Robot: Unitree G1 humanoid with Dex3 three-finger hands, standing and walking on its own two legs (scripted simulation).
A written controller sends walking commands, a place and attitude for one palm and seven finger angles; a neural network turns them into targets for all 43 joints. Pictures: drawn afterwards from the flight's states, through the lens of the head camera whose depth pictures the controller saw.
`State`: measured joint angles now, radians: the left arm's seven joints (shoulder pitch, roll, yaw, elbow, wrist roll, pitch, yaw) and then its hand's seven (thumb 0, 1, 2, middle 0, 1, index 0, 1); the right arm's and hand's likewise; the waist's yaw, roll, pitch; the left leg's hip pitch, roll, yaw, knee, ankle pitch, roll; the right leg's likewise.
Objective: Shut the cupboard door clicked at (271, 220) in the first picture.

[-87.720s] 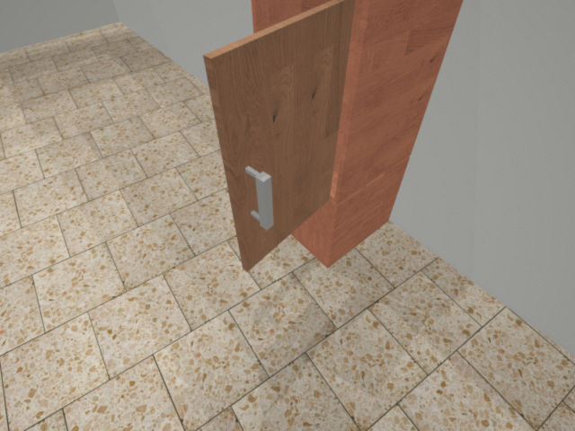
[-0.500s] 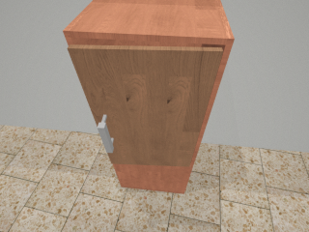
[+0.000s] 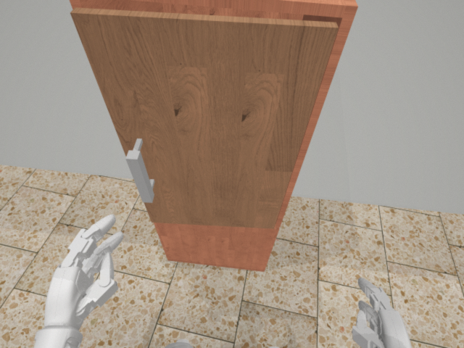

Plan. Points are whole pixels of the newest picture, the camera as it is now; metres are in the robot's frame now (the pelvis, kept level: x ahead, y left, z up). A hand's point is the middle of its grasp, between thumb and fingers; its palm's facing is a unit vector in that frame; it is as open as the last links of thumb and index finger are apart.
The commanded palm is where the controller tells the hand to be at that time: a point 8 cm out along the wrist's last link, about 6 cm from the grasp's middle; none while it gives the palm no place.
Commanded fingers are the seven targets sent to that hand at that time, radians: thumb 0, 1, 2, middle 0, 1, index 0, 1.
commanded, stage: raise the hand and make a fist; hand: left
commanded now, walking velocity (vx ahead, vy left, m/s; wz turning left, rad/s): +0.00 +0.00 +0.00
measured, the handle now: (143, 171) +0.47 +0.22 -0.01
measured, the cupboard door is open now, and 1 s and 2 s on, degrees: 4 4 4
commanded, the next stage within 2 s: bring the fist close to the handle in 1.64 s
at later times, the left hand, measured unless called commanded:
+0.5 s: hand (108, 316) +0.18 +0.21 -0.02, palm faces +0.00 -1.00 -0.03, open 4.4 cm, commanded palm +0.14 +0.25 -0.01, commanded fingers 0.00 0.90 0.90 -0.92 -1.08 -0.92 -1.08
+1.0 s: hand (98, 313) +0.18 +0.22 -0.01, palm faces +0.01 -1.00 -0.03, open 3.1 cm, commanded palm +0.16 +0.27 -0.01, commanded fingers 0.00 0.90 0.90 -1.30 -1.50 -1.30 -1.50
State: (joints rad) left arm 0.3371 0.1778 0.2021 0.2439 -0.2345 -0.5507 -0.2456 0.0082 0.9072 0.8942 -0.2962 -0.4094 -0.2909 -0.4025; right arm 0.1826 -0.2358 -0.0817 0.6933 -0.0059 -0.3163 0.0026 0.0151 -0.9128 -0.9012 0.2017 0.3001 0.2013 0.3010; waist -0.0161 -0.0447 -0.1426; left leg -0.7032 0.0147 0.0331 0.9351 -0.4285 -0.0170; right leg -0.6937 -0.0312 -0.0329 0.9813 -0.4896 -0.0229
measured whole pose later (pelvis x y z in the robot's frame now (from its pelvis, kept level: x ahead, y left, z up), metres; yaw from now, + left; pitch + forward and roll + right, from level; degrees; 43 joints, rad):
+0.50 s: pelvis -0.04 +0.00 -0.06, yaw +0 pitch +17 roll -2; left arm 0.38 0.25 0.20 0.03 -0.31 -0.35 -0.31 0.02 0.90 0.90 -0.74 -0.89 -0.74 -0.89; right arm 0.26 -0.17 0.01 0.57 0.02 -0.23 -0.07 0.02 -0.90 -0.90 0.21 0.30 0.21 0.30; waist 0.00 0.03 -0.16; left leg -1.06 0.05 -0.04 1.28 -0.52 -0.02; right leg -1.00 0.00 -0.09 1.25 -0.55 -0.03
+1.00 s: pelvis -0.03 +0.03 -0.06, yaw +1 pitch +17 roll -4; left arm 0.42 0.24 0.14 -0.07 -0.26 -0.39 -0.24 0.02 0.90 0.90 -1.20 -1.39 -1.19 -1.38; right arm 0.19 -0.21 0.02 0.45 0.00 -0.18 -0.04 0.01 -0.90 -0.90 0.20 0.30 0.20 0.30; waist 0.01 0.02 -0.18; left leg -1.06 0.03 -0.04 1.30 -0.54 0.02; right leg -0.98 -0.02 -0.09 1.23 -0.56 0.00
